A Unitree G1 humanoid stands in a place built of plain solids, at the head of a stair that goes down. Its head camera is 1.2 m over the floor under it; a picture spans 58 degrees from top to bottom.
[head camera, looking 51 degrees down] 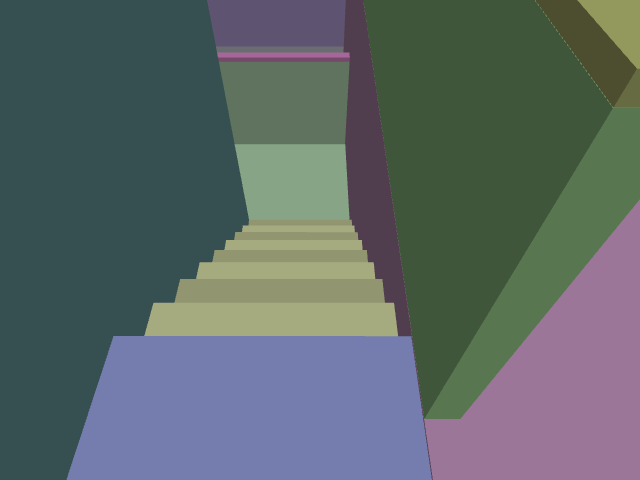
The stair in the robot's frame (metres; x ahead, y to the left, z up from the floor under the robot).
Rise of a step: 0.21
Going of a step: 0.24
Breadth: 0.90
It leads straight ahead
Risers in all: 9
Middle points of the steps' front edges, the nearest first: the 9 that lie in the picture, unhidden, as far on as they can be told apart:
0.60 0.17 0.00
0.84 0.17 -0.21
1.08 0.17 -0.41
1.32 0.17 -0.62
1.56 0.17 -0.82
1.81 0.17 -1.03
2.05 0.17 -1.23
2.29 0.17 -1.44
2.53 0.17 -1.64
